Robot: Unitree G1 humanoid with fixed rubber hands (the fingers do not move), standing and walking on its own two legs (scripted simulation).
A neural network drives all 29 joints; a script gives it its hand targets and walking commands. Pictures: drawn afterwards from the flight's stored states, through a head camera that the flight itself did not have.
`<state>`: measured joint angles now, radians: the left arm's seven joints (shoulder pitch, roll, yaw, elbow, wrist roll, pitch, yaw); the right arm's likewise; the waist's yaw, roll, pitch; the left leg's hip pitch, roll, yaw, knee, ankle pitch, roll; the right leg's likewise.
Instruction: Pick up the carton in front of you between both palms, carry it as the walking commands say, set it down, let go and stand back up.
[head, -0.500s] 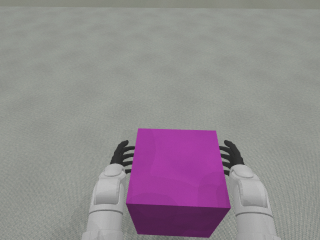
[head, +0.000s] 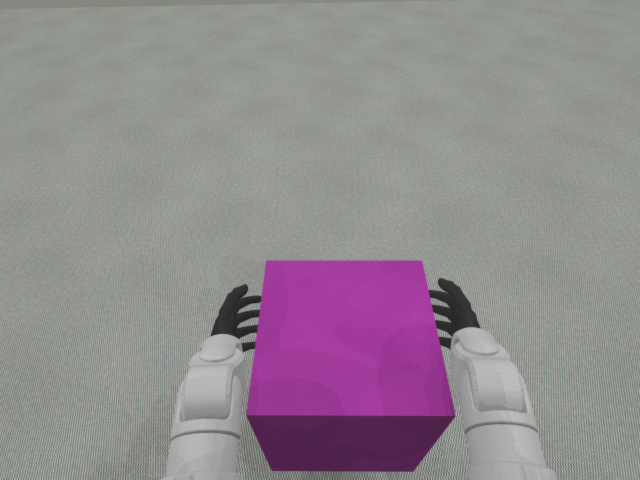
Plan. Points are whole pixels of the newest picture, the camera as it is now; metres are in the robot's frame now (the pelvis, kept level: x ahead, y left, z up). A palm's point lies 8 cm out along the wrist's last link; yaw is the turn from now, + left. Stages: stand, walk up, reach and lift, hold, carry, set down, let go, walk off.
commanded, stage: set down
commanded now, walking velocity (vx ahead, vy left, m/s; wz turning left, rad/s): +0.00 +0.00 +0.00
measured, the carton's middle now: (343, 371) +0.28 +0.02 -0.05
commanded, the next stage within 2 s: none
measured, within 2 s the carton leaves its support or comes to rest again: neither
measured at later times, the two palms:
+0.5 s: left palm (252, 346) +0.33 +0.16 -0.09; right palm (443, 358) +0.32 -0.14 -0.08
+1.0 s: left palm (264, 367) +0.37 +0.17 -0.25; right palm (417, 372) +0.37 -0.13 -0.25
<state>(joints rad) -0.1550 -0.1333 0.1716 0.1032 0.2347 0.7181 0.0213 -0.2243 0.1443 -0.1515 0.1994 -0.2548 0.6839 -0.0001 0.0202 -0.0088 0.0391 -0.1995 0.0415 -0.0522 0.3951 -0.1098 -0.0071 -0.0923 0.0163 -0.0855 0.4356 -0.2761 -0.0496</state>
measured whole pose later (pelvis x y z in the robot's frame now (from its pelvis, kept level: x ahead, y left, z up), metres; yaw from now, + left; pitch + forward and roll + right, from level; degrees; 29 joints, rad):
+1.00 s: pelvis -0.05 +0.05 -0.17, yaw -10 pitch +42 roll +0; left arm -0.68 -0.12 0.47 0.54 0.24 0.24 0.06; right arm -0.81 0.05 -0.41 0.73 -0.24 0.21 -0.01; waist 0.06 -0.05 -0.24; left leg -1.68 -0.06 -0.10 1.34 -0.39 -0.06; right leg -1.63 0.11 0.09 1.39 -0.49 0.03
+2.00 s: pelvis -0.09 +0.07 -0.38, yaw -13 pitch +44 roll +0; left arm -1.14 0.13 0.46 0.79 0.08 0.20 0.07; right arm -1.29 -0.12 -0.23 0.95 -0.05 0.18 -0.16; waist 0.12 -0.05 0.12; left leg -2.32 -0.07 -0.08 2.05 -0.50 -0.08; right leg -2.27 0.22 0.09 2.10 -0.60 0.11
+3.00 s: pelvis -0.10 +0.05 -0.40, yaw -12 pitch +38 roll +1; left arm -1.27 0.21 0.48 1.07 0.12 0.06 -0.03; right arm -1.42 -0.21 -0.18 1.19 -0.04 0.08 -0.07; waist 0.13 -0.07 0.26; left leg -2.29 -0.02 -0.07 2.13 -0.50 -0.08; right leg -2.26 0.16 0.03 2.19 -0.59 0.04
